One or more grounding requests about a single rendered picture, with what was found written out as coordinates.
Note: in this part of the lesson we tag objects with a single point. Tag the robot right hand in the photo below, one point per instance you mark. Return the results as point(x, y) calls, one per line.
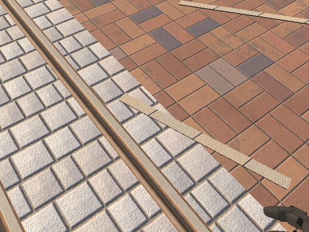
point(293, 215)

